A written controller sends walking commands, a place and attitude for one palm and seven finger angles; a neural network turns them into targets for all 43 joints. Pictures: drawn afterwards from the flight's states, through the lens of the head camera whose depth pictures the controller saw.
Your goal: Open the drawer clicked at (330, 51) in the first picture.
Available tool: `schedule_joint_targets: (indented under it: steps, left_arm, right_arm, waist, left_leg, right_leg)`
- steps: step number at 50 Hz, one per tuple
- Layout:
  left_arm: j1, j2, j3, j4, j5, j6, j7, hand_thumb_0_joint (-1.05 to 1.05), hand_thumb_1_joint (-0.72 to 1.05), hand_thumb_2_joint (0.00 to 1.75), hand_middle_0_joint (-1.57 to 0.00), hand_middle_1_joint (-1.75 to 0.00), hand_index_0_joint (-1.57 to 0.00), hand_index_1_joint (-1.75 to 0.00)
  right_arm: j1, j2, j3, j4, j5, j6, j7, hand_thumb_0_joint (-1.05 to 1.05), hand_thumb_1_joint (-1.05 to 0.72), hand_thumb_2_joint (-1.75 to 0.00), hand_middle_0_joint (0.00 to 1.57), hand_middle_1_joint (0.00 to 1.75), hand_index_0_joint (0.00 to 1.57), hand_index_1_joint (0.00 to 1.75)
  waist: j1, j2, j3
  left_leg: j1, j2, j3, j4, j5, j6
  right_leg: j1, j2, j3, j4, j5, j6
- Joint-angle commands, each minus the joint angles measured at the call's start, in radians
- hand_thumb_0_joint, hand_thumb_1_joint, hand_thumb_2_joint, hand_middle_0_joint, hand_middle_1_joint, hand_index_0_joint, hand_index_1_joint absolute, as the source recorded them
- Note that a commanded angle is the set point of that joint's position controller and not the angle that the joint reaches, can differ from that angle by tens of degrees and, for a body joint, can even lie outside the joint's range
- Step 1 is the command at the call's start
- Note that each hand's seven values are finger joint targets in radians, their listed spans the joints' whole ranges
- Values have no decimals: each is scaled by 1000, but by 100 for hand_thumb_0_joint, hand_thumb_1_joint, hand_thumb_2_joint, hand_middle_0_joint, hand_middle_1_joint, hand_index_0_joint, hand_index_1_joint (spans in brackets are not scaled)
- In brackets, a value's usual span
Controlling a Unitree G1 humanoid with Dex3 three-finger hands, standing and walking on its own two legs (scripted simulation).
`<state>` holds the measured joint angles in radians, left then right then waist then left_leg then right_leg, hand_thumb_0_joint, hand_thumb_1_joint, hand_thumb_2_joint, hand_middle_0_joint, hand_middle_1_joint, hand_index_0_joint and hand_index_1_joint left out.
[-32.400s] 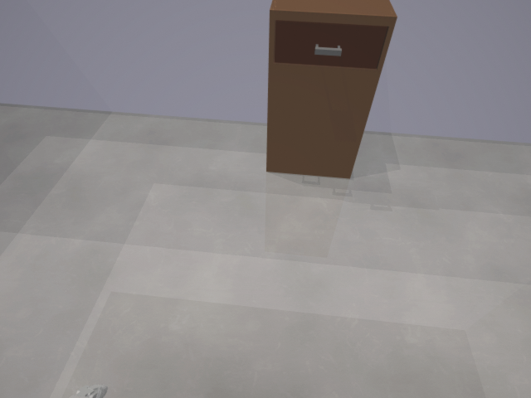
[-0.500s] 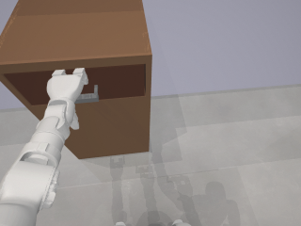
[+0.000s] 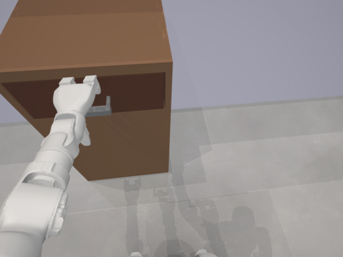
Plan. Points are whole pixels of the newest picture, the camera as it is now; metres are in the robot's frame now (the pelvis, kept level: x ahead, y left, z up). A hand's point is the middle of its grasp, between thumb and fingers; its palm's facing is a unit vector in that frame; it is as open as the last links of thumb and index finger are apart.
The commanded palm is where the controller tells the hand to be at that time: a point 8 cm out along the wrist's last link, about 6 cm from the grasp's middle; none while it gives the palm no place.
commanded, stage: lower the fingers behind the handle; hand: left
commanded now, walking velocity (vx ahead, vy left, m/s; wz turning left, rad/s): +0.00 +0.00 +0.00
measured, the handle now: (93, 106) +0.53 +0.21 -0.03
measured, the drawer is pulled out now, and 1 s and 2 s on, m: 0.00 0.00 0.00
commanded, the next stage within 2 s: lift the hand off the handle in 1.56 s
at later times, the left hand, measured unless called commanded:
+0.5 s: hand (87, 120) +0.46 +0.21 -0.01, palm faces -0.06 +0.00 -1.00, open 13.8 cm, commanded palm +0.45 +0.21 +0.05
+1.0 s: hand (90, 122) +0.47 +0.21 -0.02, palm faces -0.04 +0.02 -1.00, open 13.8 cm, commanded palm +0.45 +0.21 +0.01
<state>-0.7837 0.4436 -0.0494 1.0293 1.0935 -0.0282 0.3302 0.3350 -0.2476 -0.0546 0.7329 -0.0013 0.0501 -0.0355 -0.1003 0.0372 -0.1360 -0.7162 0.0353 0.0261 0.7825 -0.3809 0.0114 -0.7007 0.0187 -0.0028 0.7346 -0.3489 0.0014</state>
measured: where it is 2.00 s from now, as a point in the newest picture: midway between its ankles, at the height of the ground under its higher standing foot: outside the picture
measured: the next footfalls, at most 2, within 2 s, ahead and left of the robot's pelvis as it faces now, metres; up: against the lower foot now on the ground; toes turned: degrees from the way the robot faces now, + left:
none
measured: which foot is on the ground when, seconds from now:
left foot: down 0.00-1.00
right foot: down 0.00-1.00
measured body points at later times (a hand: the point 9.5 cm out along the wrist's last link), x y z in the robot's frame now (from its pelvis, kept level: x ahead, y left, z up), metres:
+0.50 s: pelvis -0.01 +0.00 -0.01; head +0.10 +0.00 +0.43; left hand +0.46 +0.21 +0.05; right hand +0.01 -0.27 -0.14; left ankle -0.01 +0.11 -0.71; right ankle -0.01 -0.12 -0.71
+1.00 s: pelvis -0.02 +0.00 -0.03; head +0.09 +0.00 +0.41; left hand +0.46 +0.21 +0.03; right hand -0.01 -0.27 -0.16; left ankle -0.01 +0.11 -0.71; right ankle -0.01 -0.12 -0.71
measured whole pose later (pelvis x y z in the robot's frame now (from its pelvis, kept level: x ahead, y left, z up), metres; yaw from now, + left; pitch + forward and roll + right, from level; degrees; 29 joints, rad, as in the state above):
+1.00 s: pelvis -0.02 +0.00 -0.03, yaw +0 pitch +23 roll -2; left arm -0.85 0.44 -0.06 1.14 1.12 0.04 0.43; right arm 0.34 -0.24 -0.04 0.74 -0.02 0.04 -0.02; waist -0.13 0.04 -0.17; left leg -0.93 0.04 0.02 0.95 -0.42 0.01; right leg -0.92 0.02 0.00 0.91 -0.39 0.00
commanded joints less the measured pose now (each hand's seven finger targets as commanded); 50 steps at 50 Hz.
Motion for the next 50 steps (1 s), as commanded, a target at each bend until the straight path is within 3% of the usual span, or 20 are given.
schedule_joint_targets:
  steps: [1,4,7,10,12,13,15,23,25,27,29,30,31,35,36,38,44,45,48,50]
  left_arm:
    - [-394,234,61,-133,7,30,56,0,-50,30,-30,-120,-30,-120]
    - [-414,234,62,-159,5,38,59,0,-50,30,-30,-120,-30,-120]
    - [-445,177,23,-193,5,20,57,0,-50,30,-30,-120,-30,-120]
    - [-449,212,59,-219,2,4,67,0,-50,30,-30,-120,-30,-120]
    - [-405,193,56,-179,10,9,81,0,-50,30,-30,-120,-30,-120]
    - [-410,199,61,-167,14,12,91,0,-50,30,-30,-120,-30,-120]
    - [-422,240,88,-149,14,26,103,0,-50,30,-30,-120,-30,-120]
    - [-466,183,34,-137,20,42,110,0,-50,30,-30,-120,-30,-120]
    - [-468,205,54,-134,13,37,104,0,-50,30,-30,-120,-30,-120]
    - [-451,191,40,-105,17,34,103,0,-50,30,-30,-120,-30,-120]
    - [-432,245,82,-100,23,30,109,0,-50,30,-30,-120,-30,-120]
    - [-458,234,73,-115,21,26,110,0,-50,30,-30,-120,-30,-120]
    - [-439,206,51,-86,28,27,115,0,-50,30,-30,-120,-30,-120]
    - [-436,238,82,-81,24,38,126,0,-50,30,-30,-120,-30,-120]
    - [-427,216,57,-51,29,46,127,0,-50,30,-30,-120,-30,-120]
    - [-408,241,76,-40,30,61,125,0,-50,30,-30,-120,-30,-120]
    - [-415,202,39,-10,18,79,107,0,-50,30,-30,-120,-30,-120]
    - [-417,232,64,-15,14,77,102,0,-50,30,-30,-120,-30,-120]
    - [-378,181,23,17,19,73,93,0,-50,30,-30,-120,-30,-120]
    - [-387,227,59,26,8,71,87,0,-50,30,-30,-120,-30,-120]
  right_arm:
    - [120,-155,-55,-56,-6,-10,2,0,-90,-90,20,30,20,30]
    - [122,-159,-60,-60,-6,-10,5,0,-90,-90,20,30,20,30]
    - [131,-152,-68,-55,-8,-16,2,0,-90,-90,20,30,20,30]
    - [134,-155,-70,-44,-15,-16,0,0,-90,-90,20,30,20,30]
    - [134,-151,-68,-37,-15,-18,5,0,-90,-90,20,30,20,30]
    - [129,-153,-67,-34,-17,-18,5,0,-90,-90,20,30,20,30]
    - [124,-159,-62,-29,-18,-13,7,0,-90,-90,20,30,20,30]
    - [133,-153,-64,-29,-21,-24,7,0,-90,-90,20,30,20,30]
    - [138,-156,-64,-25,-22,-24,6,0,-90,-90,20,30,20,30]
    - [139,-154,-61,-25,-21,-27,3,0,-90,-90,20,30,20,30]
    - [137,-159,-59,-22,-23,-26,3,0,-90,-90,20,30,20,30]
    - [137,-158,-59,-22,-26,-26,4,0,-90,-90,20,30,20,30]
    - [138,-153,-57,-25,-27,-30,4,0,-90,-90,20,30,20,30]
    - [141,-160,-60,-22,-29,-29,9,0,-90,-90,20,30,20,30]
    - [143,-156,-57,-21,-28,-29,8,0,-90,-90,20,30,20,30]
    - [140,-162,-54,-20,-28,-26,8,0,-90,-90,20,30,20,30]
    - [143,-161,-51,-29,-22,-25,8,0,-90,-90,20,30,20,30]
    - [143,-164,-50,-28,-24,-23,8,0,-90,-90,20,30,20,30]
    - [143,-158,-47,-33,-23,-27,5,0,-90,-90,20,30,20,30]
    - [143,-166,-44,-31,-24,-26,4,0,-90,-90,20,30,20,30]
  waist:
    - [-3,24,-383]
    - [-6,30,-416]
    - [-25,43,-425]
    - [-18,43,-459]
    - [-15,42,-423]
    - [-18,12,-417]
    - [-14,25,-405]
    - [-36,37,-440]
    - [-37,35,-453]
    - [-42,16,-417]
    - [-22,26,-436]
    - [-30,50,-439]
    - [-35,28,-426]
    - [-29,31,-462]
    - [-41,15,-440]
    - [-27,15,-439]
    - [-44,1,-409]
    - [-38,11,-418]
    - [-43,-11,-390]
    - [-42,-20,-378]
  left_leg:
    - [240,-47,9,-47,410,17]
    - [255,-44,8,-41,408,18]
    - [292,-39,-2,-27,435,18]
    - [298,-38,-7,-13,469,16]
    - [277,-37,-6,-8,452,14]
    - [251,-38,-5,-7,424,16]
    - [218,-43,-3,-8,392,16]
    - [219,-39,-4,16,375,18]
    - [212,-39,-6,24,369,19]
    - [177,-40,-6,27,341,20]
    - [157,-42,-7,37,333,19]
    - [161,-41,-8,41,343,18]
    - [142,-44,-4,46,325,21]
    - [131,-43,-6,66,328,20]
    - [109,-44,-2,69,313,23]
    - [96,-44,-2,71,318,21]
    - [68,-42,-3,76,258,23]
    - [70,-41,-4,78,268,23]
    - [42,-42,-5,87,236,24]
    - [14,-42,-6,94,215,26]
  right_leg:
    - [173,42,-21,-45,369,-27]
    - [169,44,-17,-42,362,-28]
    - [133,48,-22,-35,361,-28]
    - [139,48,-21,-19,382,-30]
    - [113,49,-27,-14,363,-30]
    - [112,46,-25,-16,348,-27]
    - [117,45,-21,-10,335,-31]
    - [79,45,-19,4,321,-26]
    - [79,45,-17,10,321,-27]
    - [60,43,-16,15,302,-24]
    - [64,41,-13,30,297,-27]
    - [52,42,-15,35,301,-29]
    - [46,41,-17,33,286,-25]
    - [39,41,-13,53,291,-28]
    - [36,40,-12,50,290,-22]
    - [37,40,-14,59,295,-23]
    - [-1,41,-14,58,236,-21]
    - [5,39,-13,64,245,-24]
    - [-26,39,-17,69,215,-22]
    - [-28,37,-12,75,202,-22]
